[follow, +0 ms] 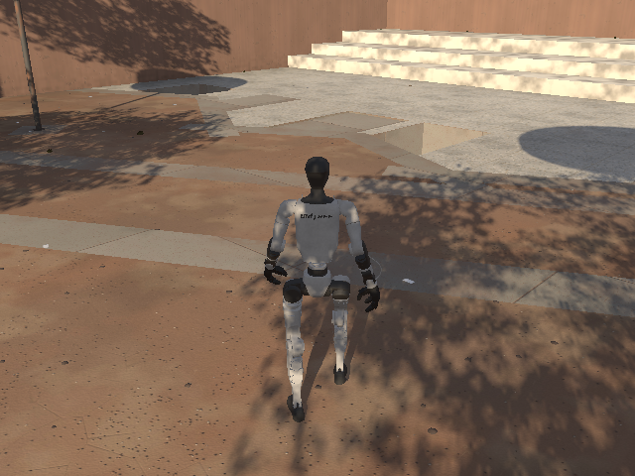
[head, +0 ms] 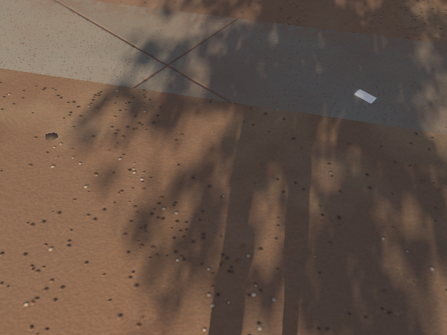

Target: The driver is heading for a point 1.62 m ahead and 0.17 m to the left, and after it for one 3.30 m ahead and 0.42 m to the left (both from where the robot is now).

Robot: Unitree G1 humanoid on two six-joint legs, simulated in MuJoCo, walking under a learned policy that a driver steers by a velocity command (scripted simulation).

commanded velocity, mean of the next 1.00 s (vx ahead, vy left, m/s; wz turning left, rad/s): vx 0.50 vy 0.00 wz -0.13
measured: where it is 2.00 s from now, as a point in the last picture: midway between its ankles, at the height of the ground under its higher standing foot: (241, 160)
